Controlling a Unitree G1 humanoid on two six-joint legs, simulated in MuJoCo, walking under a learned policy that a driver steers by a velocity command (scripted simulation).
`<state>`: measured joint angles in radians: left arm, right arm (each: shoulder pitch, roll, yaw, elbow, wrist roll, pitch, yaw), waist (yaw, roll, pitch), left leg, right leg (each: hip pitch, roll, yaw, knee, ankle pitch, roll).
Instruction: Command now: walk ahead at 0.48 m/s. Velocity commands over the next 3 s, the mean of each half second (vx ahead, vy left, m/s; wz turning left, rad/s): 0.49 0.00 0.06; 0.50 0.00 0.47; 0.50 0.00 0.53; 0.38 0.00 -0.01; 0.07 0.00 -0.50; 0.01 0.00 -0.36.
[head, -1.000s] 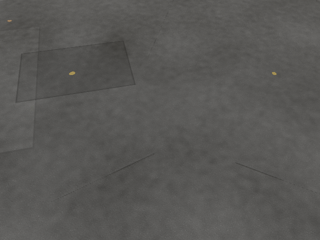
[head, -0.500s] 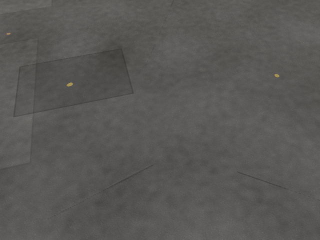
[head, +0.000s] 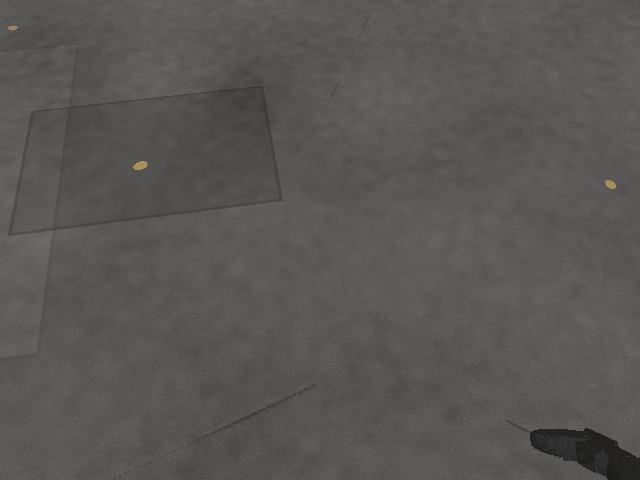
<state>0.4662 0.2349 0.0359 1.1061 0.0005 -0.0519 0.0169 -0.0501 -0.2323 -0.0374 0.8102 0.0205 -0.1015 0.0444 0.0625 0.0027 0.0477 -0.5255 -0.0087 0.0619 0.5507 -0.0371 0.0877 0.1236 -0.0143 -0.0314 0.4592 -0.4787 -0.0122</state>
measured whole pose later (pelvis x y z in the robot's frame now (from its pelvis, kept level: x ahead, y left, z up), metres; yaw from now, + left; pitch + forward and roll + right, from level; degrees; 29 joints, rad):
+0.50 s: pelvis +0.30 -0.03 +0.01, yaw +3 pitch +2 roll +2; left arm -0.01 0.24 0.04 0.85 -0.02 -0.11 -0.03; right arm 0.42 -0.25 -0.06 1.02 0.02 -0.06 -0.01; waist -0.08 -0.03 0.02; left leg 0.05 -0.03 0.00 0.32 -0.40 0.00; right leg -0.49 -0.05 0.01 0.47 -0.01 -0.04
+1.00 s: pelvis +0.56 +0.00 +0.01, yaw +19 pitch +1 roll -2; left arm 0.31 0.27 0.08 0.96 -0.01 -0.07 0.02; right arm 0.05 -0.24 -0.06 0.77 0.02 -0.03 0.05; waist 0.07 0.02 0.04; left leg -0.61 0.08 0.06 0.66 -0.09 0.08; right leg 0.11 -0.02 -0.30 0.27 -0.38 0.04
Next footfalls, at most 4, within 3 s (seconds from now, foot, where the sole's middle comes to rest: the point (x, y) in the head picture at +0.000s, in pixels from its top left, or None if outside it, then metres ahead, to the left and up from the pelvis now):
0.50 right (425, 466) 0.48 -0.14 -0.75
1.04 left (285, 351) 0.71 0.16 -0.75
1.56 right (308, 229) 1.07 0.13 -0.75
2.00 left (193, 206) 1.12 0.45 -0.75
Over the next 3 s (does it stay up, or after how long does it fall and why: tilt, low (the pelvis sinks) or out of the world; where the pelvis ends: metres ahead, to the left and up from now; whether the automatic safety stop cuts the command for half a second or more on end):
stays up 1.11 0.29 0.02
